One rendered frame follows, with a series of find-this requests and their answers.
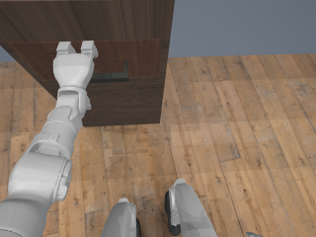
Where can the right robot thigh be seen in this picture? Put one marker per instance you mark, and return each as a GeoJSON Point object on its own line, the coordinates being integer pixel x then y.
{"type": "Point", "coordinates": [194, 220]}

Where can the right robot foot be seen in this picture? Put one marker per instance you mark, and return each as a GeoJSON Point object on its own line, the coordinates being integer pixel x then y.
{"type": "Point", "coordinates": [175, 229]}

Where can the cabinet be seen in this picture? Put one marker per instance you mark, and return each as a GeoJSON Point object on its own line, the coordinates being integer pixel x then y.
{"type": "Point", "coordinates": [138, 101]}

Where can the robot left forearm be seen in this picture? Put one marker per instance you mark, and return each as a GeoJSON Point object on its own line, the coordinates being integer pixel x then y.
{"type": "Point", "coordinates": [61, 128]}

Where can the robot left hand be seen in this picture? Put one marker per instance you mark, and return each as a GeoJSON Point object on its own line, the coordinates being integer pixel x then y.
{"type": "Point", "coordinates": [75, 69]}

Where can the left robot upper arm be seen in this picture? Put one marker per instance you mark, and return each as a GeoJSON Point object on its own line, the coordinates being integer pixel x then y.
{"type": "Point", "coordinates": [40, 180]}

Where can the handle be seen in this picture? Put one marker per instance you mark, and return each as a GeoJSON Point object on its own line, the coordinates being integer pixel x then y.
{"type": "Point", "coordinates": [111, 77]}

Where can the drawer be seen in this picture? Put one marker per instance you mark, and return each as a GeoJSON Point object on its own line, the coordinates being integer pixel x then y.
{"type": "Point", "coordinates": [142, 55]}

